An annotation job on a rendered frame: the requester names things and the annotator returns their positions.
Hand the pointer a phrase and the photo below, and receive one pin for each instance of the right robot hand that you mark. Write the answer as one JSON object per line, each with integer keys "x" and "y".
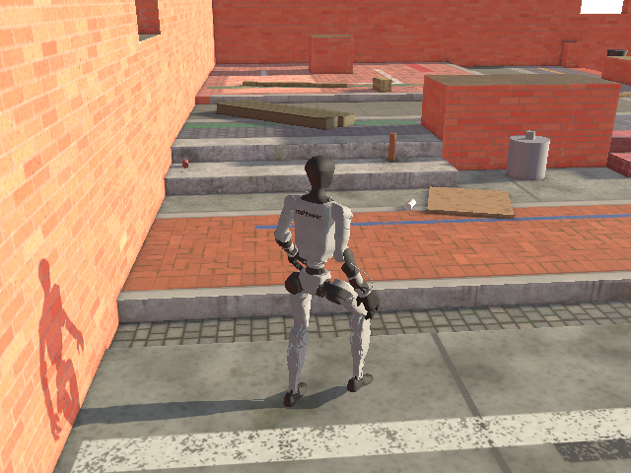
{"x": 371, "y": 302}

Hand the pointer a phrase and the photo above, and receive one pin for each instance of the left robot forearm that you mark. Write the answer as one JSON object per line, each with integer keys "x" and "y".
{"x": 289, "y": 247}

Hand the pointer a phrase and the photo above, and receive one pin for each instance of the robot left upper arm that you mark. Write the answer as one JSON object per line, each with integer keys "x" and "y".
{"x": 286, "y": 218}

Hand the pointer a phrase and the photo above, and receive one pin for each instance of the left robot thigh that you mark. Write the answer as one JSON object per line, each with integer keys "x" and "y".
{"x": 301, "y": 305}

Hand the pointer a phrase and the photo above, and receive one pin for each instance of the right robot forearm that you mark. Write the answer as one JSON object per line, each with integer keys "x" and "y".
{"x": 355, "y": 278}

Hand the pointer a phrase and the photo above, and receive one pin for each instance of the robot right upper arm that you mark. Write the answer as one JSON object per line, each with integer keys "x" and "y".
{"x": 342, "y": 216}

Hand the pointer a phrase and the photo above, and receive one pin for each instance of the robot right foot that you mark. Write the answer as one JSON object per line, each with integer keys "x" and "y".
{"x": 354, "y": 384}

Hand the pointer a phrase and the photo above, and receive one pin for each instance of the left robot hand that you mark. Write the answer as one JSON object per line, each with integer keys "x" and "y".
{"x": 294, "y": 259}

